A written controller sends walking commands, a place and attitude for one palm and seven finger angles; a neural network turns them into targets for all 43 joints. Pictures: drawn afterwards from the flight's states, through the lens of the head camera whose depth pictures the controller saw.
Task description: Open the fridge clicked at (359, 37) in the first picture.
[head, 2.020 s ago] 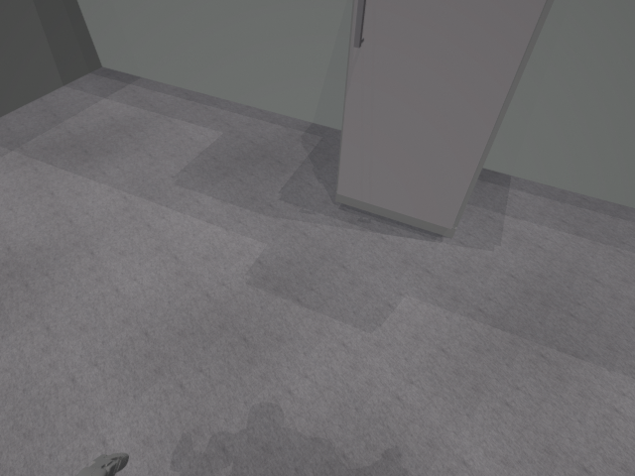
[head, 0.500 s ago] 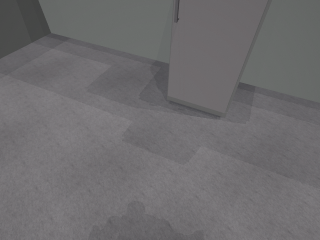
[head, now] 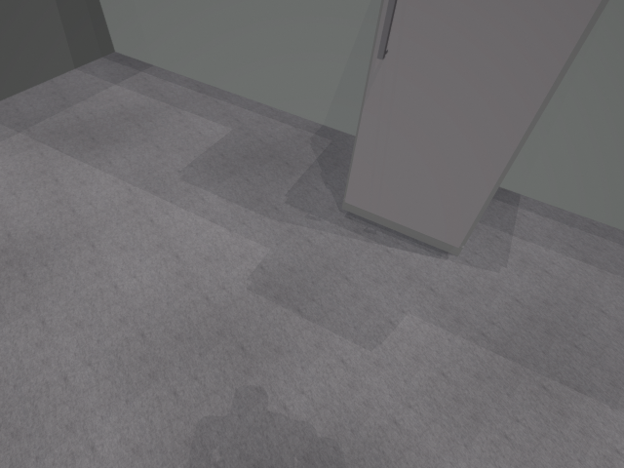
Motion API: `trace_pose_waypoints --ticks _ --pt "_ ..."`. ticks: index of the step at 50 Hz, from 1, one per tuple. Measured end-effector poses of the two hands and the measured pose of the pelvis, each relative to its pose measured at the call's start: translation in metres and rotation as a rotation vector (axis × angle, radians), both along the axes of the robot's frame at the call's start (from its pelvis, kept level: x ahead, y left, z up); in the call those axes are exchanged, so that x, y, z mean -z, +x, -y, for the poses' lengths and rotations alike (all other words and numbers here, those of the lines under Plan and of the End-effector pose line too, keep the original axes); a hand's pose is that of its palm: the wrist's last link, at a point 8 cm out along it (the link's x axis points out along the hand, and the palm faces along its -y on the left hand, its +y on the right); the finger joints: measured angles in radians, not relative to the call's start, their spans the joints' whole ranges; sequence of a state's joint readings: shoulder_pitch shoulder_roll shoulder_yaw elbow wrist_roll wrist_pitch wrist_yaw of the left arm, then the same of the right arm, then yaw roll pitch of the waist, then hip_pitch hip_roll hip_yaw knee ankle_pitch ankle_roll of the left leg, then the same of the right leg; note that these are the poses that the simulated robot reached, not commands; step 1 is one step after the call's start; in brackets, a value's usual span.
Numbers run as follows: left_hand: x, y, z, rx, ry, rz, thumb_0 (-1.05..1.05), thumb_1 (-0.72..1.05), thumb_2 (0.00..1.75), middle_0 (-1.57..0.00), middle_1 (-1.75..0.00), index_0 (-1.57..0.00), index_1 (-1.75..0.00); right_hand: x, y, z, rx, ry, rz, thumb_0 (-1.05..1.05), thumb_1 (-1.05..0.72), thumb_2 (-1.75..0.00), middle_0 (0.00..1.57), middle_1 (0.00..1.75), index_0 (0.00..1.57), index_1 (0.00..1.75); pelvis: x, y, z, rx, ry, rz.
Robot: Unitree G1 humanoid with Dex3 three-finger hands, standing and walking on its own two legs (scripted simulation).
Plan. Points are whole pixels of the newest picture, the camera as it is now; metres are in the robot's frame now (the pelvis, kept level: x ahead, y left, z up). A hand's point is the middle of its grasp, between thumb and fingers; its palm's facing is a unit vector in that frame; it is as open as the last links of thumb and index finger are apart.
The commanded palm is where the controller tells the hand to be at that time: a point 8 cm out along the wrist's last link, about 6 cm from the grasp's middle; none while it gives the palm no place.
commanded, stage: walk to a spot facing it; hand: left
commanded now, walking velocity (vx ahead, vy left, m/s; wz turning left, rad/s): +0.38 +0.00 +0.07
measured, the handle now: out of the picture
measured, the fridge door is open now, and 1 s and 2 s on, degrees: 0 0 0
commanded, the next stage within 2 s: turn to face it in 0.82 s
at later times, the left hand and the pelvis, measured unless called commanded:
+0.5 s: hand (231, 377) +0.29 +0.13 -0.17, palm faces +0.12 -0.97 -0.22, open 7.2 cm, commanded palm none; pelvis +0.23 -0.06 -0.01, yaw +4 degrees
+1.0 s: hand (216, 350) +0.35 +0.17 -0.19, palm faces +0.26 -0.95 -0.14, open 7.4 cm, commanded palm none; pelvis +0.44 +0.03 -0.01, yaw +9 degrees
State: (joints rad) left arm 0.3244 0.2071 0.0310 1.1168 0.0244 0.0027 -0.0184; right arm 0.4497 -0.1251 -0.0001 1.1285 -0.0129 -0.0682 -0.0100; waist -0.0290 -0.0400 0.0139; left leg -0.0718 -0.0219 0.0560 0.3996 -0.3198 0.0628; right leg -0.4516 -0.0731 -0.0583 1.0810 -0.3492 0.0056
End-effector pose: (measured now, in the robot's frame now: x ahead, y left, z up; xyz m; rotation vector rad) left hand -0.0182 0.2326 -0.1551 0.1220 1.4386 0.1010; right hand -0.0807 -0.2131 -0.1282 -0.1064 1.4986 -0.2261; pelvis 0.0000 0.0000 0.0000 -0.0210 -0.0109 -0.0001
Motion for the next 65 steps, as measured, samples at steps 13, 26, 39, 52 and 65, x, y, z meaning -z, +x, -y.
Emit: trace_pose_waypoints --ticks 13,26,39,52,65 --pt "0.0 0.233 0.041 0.073 -0.008 0.257 0.01 0.91 0.9 -0.2 -0.29 -0.2 -0.3 0.011 0.042 -0.014 0.1 0.081 -0.204 0.01 -0.9 -0.9 0.2 0.3 0.2 0.3 0.017 0.116 0.023 -0.004 0.021 -0.004" --pt "-0.017 0.294 0.049 -0.074 0.096 0.261 -0.02 0.95 0.9 -0.2 -0.3 -0.2 -0.3 0.025 0.327 0.071 -0.085 0.022 0.154 0.01 -0.91 -0.9 0.19 0.3 0.2 0.3 0.007 0.238 0.055 -0.069 0.012 0.018" --pt "-0.007 0.256 0.064 -0.277 0.007 -0.075 0.0 0.91 0.9 -0.2 -0.29 -0.2 -0.3 0.008 0.572 0.016 -0.337 0.057 0.339 0.0 -0.91 -0.9 0.19 0.3 0.2 0.3 0.007 0.354 0.023 -0.155 -0.009 -0.001" --pt "0.002 0.39 -0.002 -0.26 0.004 -0.018 0.01 0.91 0.9 -0.2 -0.29 -0.2 -0.3 0.002 0.649 -0.029 -0.281 -0.013 0.378 -0.03 -0.95 -0.9 0.2 0.3 0.21 0.3 0.006 0.45 -0.032 -0.143 0.023 0.037" --pt "-0.013 0.576 -0.025 -0.042 0.084 0.174 0.01 0.92 0.9 -0.2 -0.29 -0.2 -0.3 0.028 0.613 -0.004 -0.06 0.016 0.192 0.0 -0.91 -0.9 0.2 0.3 0.2 0.3 0.01 0.512 -0.016 0.011 0.033 0.035"
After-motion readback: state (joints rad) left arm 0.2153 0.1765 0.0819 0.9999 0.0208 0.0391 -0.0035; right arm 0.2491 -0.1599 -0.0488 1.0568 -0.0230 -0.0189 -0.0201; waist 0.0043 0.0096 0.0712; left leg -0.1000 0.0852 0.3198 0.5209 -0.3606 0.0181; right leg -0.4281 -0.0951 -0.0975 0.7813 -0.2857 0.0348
